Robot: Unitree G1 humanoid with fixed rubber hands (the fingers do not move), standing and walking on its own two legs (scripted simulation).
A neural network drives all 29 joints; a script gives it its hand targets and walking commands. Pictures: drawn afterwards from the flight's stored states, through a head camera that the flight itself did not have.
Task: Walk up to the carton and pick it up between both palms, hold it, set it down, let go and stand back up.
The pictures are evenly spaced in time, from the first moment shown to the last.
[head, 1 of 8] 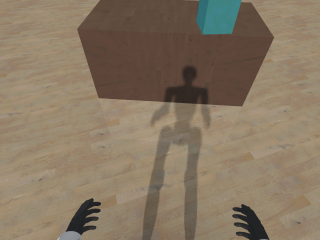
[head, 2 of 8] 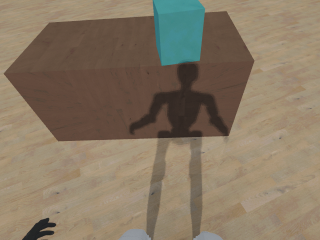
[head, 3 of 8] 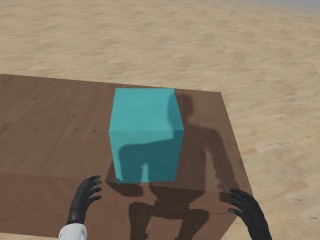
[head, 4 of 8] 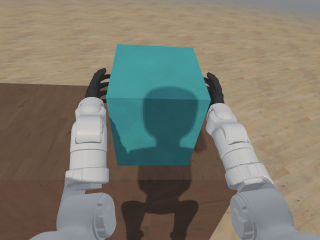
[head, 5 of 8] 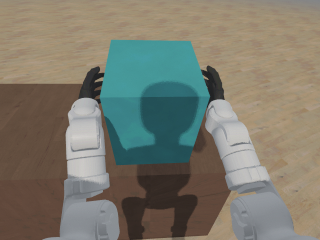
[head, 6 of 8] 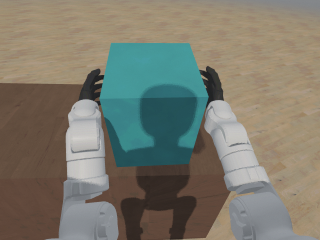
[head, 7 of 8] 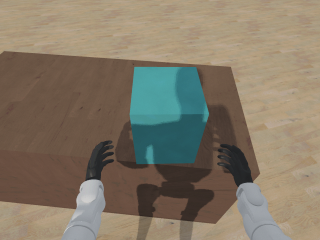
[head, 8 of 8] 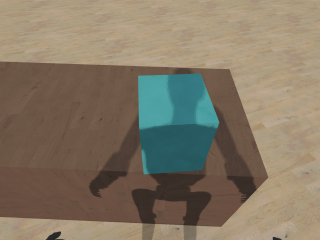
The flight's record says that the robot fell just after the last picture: no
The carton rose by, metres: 0.21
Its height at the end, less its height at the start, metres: +0.00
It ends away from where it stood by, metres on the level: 0.05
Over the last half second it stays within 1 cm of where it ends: yes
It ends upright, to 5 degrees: yes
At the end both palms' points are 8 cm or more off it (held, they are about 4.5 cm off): yes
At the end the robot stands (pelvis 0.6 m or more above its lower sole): yes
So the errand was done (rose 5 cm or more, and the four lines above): yes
